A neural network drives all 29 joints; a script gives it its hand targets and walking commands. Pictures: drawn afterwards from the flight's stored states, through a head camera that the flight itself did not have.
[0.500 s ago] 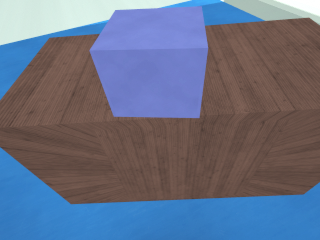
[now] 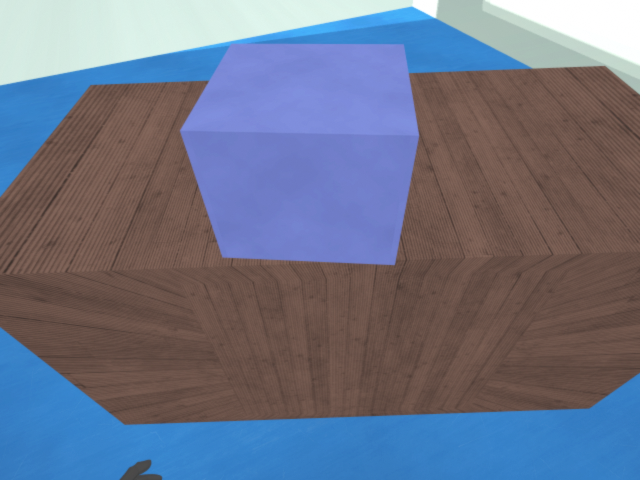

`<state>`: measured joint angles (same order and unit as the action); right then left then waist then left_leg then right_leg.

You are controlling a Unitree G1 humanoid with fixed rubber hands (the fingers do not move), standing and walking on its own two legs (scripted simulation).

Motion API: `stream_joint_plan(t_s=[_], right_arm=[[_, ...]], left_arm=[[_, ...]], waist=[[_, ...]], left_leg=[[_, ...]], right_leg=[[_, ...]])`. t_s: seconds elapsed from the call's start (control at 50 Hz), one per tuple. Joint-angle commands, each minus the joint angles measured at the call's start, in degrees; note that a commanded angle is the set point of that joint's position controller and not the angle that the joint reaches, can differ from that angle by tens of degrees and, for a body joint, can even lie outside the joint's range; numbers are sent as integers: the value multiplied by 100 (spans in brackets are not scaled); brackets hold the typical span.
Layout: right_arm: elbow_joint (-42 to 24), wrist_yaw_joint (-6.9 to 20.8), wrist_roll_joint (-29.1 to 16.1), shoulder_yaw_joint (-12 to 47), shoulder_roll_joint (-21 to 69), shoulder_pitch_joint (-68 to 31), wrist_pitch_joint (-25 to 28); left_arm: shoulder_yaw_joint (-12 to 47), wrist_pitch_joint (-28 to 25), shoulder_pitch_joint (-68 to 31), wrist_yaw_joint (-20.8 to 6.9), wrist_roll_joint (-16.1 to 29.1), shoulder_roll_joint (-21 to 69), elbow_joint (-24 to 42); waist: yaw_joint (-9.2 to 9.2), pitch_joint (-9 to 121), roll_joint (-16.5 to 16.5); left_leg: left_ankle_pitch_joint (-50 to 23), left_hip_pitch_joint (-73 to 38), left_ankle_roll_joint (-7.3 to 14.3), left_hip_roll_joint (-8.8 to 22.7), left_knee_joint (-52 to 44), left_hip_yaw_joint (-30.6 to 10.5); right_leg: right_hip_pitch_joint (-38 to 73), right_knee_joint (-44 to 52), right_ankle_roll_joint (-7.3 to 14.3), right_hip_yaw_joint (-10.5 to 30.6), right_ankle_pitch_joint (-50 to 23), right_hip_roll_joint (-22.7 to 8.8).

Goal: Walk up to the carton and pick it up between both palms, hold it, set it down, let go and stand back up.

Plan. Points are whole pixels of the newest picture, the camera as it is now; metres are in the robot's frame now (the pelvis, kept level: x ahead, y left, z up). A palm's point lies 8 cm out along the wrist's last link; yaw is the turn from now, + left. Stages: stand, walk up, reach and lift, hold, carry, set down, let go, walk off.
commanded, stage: walk up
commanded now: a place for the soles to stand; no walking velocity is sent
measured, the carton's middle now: (311, 152) +0.59 +0.04 +0.10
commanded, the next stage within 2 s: none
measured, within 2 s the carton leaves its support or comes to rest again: neither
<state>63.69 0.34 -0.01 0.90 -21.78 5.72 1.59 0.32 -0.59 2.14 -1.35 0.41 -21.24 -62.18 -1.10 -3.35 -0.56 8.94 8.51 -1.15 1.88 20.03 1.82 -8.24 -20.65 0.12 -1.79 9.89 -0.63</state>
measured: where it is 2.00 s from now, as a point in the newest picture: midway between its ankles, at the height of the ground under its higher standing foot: outside the picture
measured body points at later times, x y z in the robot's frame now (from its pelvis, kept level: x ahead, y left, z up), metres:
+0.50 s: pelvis +0.01 +0.01 +0.00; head +0.02 +0.00 +0.45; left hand +0.07 +0.34 -0.12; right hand +0.11 -0.30 -0.13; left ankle +0.02 +0.14 -0.72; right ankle +0.01 -0.11 -0.74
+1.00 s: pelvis +0.12 +0.10 -0.01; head +0.15 +0.11 +0.44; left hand +0.22 +0.42 -0.14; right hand +0.13 -0.22 -0.12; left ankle +0.12 +0.21 -0.75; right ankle +0.20 -0.04 -0.71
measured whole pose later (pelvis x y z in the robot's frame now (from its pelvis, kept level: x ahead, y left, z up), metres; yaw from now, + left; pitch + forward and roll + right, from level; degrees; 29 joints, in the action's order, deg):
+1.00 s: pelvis +0.12 +0.10 -0.01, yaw -1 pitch -4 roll +1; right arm 50.9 0.8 0.7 -2.2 -21.5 20.2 3.3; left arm -3.9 0.4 12.2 -2.2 -0.4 -24.3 -52.8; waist -2.3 -7.2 -3.7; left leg 15.9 8.1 1.1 0.3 28.0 6.0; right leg -25.4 -47.5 -0.2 5.4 17.5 -0.5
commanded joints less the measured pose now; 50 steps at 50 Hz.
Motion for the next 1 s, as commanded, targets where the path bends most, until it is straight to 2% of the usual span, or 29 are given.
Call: stream_joint_plan(t_s=[0.0,0.34,0.36,0.38,0.4,0.42,0.44,0.46,0.48,0.52,0.56,0.58,0.6,0.62,0.64,0.66,0.68,0.7,0.72,0.74,0.76,0.78,0.8,0.86,0.9,0.94,0.98], right_arm=[[-236,-71,2,-214,-1125,-316,114],[-172,-78,12,-236,-1095,-456,65],[-465,92,170,-523,-1565,-226,-19],[-601,185,232,-533,-1466,-388,-95],[-743,251,281,-555,-1328,-487,-165],[-885,290,320,-600,-1299,-539,-192],[-938,313,291,-650,-1281,-402,-168],[-977,322,277,-707,-1290,-282,-146],[-1023,354,257,-756,-1316,-130,-139],[-1087,459,240,-811,-1318,74,-167],[-1122,526,190,-838,-1272,212,-176],[-1077,530,159,-859,-1276,373,-158],[-981,512,135,-884,-1275,677,-126],[-863,470,133,-922,-1301,1054,-83],[-723,408,159,-987,-1401,1486,-39],[-611,342,189,-1084,-1611,2015,3],[-674,238,266,-1154,-2069,2373,58],[-990,202,238,-1155,-2427,1867,112],[-1230,216,87,-1159,-2461,1137,115],[-1372,205,89,-1087,-2183,882,160],[-1422,178,99,-974,-1939,873,219],[-1441,131,63,-898,-1784,917,256],[-1437,93,49,-864,-1778,1075,299],[-1606,5,69,-809,-1670,1254,352],[-1722,-67,61,-769,-1584,1316,358],[-1806,-119,38,-731,-1559,1234,335],[-1917,-138,-7,-699,-1545,1035,258]], left_arm=[[-233,-94,-200,77,-12,-1143,145],[-227,-106,-92,75,-55,-1149,-60],[-485,-202,555,63,-131,-1732,72],[-597,-222,1024,69,-193,-1943,-18],[-735,-251,1271,102,-229,-2173,-5],[-833,-310,1319,143,-237,-2247,120],[-832,-357,1190,169,-205,-2116,280],[-808,-383,1053,179,-190,-1967,390],[-800,-401,941,169,-181,-1865,510],[-834,-415,804,121,-197,-1806,727],[-868,-388,529,62,-233,-1892,930],[-873,-361,405,39,-242,-1912,1004],[-863,-325,329,23,-237,-1887,1059],[-827,-281,312,10,-235,-1799,1108],[-752,-233,500,-3,-251,-1573,1114],[-662,-187,717,-25,-255,-1276,1137],[-544,-195,884,-13,-190,-833,1243],[-547,-155,1167,30,-121,-1061,1256],[-608,-183,1186,74,-150,-1512,1271],[-674,-215,1223,61,-110,-1740,1154],[-705,-241,1351,42,-79,-1713,1012],[-698,-223,1551,19,-80,-1635,907],[-703,-182,1690,-9,-81,-1567,863],[-687,-49,1562,-34,-82,-1306,1035],[-669,37,1356,-28,-80,-1169,1174],[-641,85,1135,-25,-59,-1065,1282],[-626,108,1121,-24,-68,-1032,1326]], waist=[[84,603,224],[84,555,71],[206,1024,229],[401,581,-96],[532,147,-614],[581,-240,-511],[463,-383,-253],[347,-327,-118],[258,-234,-165],[148,-138,-527],[33,-244,-1082],[-40,-300,-1204],[-154,-285,-1159],[-309,-218,-908],[-436,-22,-383],[-655,125,518],[-782,132,1994],[-546,28,1973],[-227,-363,1459],[-55,-500,667],[45,-479,403],[128,-400,306],[120,-352,329],[99,-329,571],[58,-217,646],[55,-38,711],[109,144,943]], left_leg=[[-750,-107,190,629,-386,-556],[-446,-297,197,614,-490,-538],[1897,82,432,202,290,-301],[2434,1184,369,36,929,-153],[2118,2112,255,-41,2057,56],[1766,2727,276,216,2673,-559],[1567,2910,273,329,2874,-845],[1463,2870,242,380,2916,-945],[1412,2695,187,404,2793,-910],[1267,2110,93,379,2481,-535],[1023,1161,105,425,2010,-208],[853,713,132,410,1742,-100],[577,241,137,345,1501,47],[329,-328,159,201,1229,229],[582,-938,183,-18,1219,244],[1084,-1475,254,-33,994,-3],[3006,-1241,584,1005,-259,-1926],[4780,-369,1293,2083,-1429,-4251],[4970,286,1601,2321,-1594,-4483],[4036,351,1502,2113,-1251,-3787],[2804,236,1319,1744,-913,-2903],[1861,208,1165,1509,-774,-2265],[1002,303,1168,1432,-681,-1862],[-1099,201,1298,1411,-354,-1084],[-2294,75,1311,1448,-79,-778],[-2966,222,1186,1374,255,-406],[-3190,276,1056,1264,561,-223]], right_leg=[[277,462,105,539,-677,-713],[166,676,66,529,-418,-676],[657,484,429,676,2035,-656],[867,901,716,1429,3250,-1116],[954,1498,1040,2363,3972,-1813],[892,1600,1336,2793,3843,-2229],[839,1538,1419,2686,3313,-2277],[809,1419,1384,2429,2836,-2163],[786,1321,1287,2060,2424,-1992],[409,1135,1126,1356,1937,-1653],[-616,1077,1022,933,2130,-1431],[-1024,956,963,795,2188,-1335],[-1351,657,925,666,2286,-1237],[-1696,164,867,475,2485,-1070],[-2047,-681,803,317,2604,-830],[-2510,-1986,721,120,2759,-476],[-2951,-3968,471,-81,2712,291],[-3221,-4804,362,758,2411,417],[-2999,-5093,338,1104,2023,-28],[-2837,-4975,287,1140,1638,-207],[-2665,-4571,243,1208,1278,-250],[-2389,-4214,190,1219,1073,-290],[-2136,-4015,110,1103,936,-248],[-1897,-3330,-72,984,881,-127],[-1721,-2943,-106,957,803,-132],[-1227,-2393,-24,751,596,-154],[-812,-2032,59,261,410,-79]])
